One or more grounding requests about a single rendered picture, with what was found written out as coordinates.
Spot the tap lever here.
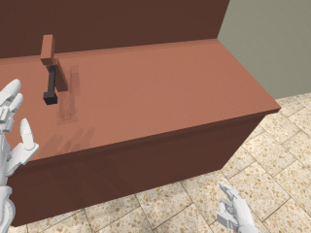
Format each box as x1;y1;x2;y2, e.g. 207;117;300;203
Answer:
43;66;58;105

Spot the robot left forearm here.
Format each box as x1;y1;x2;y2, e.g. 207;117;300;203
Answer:
0;185;16;233

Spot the robot right hand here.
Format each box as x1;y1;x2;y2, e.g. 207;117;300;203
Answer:
217;182;256;233

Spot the robot left hand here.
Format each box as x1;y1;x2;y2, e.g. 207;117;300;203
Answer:
0;79;39;186

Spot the counter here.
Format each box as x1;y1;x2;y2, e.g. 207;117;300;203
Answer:
0;0;282;227

